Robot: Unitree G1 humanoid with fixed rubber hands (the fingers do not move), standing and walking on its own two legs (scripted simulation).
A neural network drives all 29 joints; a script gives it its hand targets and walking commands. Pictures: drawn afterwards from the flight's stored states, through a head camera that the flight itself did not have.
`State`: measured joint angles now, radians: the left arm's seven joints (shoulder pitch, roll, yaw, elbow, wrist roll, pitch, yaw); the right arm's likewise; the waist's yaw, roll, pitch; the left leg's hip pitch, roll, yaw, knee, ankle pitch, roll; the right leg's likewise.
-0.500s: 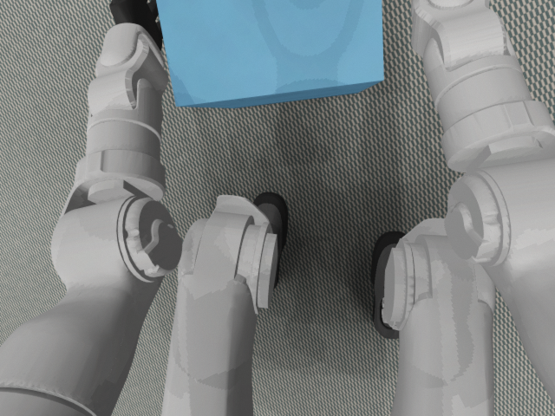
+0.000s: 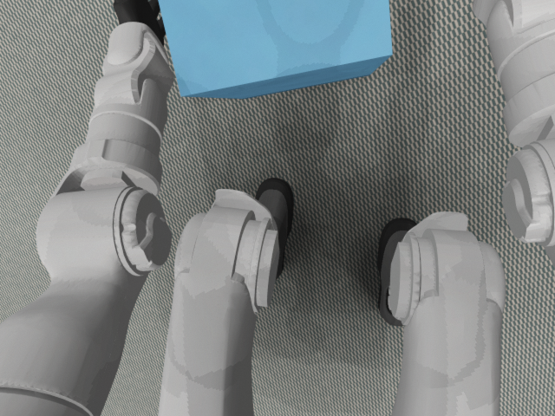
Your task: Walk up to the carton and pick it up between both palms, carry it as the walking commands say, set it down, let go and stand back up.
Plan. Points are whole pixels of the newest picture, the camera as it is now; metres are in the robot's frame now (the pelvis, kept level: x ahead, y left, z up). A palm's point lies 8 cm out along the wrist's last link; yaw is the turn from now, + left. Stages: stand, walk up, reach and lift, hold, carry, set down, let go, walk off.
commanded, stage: set down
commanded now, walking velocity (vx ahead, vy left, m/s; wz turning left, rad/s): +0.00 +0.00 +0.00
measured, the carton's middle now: out of the picture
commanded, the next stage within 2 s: let go in 1.42 s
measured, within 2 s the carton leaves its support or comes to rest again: neither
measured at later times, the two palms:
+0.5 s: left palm out of the picture +0.50 +0.27 -0.07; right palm out of the picture +0.60 -0.10 -0.07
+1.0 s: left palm out of the picture +0.50 +0.28 +0.09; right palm out of the picture +0.61 -0.11 +0.09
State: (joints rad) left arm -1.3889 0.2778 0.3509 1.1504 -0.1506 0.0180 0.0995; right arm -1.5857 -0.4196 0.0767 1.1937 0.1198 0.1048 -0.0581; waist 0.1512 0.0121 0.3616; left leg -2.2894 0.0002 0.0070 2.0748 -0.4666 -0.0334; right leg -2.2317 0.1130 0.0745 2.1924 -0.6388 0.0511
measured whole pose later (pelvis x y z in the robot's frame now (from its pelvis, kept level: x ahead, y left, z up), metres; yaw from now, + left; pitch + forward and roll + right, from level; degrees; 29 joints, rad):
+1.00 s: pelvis +0.03 +0.00 +0.19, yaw +0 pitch +47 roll +1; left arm -1.07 0.19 0.43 0.70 -0.05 0.21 0.06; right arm -1.31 -0.39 -0.12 0.94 0.00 0.25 0.01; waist 0.16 -0.04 -0.02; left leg -1.87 -0.02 -0.02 1.42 -0.37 -0.03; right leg -1.81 0.06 0.06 1.51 -0.51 0.02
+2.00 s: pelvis +0.10 +0.02 +0.37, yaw +0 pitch +20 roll -1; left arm -0.08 0.20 0.11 0.46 0.01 0.06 -0.11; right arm -0.26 -0.13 -0.18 0.59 -0.09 0.06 -0.04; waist 0.09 0.01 -0.01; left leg -0.78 -0.03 -0.04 0.64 -0.21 0.01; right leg -0.69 0.01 0.06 0.64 -0.30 0.03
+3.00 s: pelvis +0.14 +0.01 +0.39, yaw +1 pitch +0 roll +0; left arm 0.22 0.31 0.06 0.57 0.04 0.07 0.01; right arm 0.20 -0.29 -0.04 0.65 -0.05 0.03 0.00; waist 0.01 -0.05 0.00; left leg -0.25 -0.02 -0.04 0.54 -0.28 0.01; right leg -0.15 0.01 0.06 0.50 -0.35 0.01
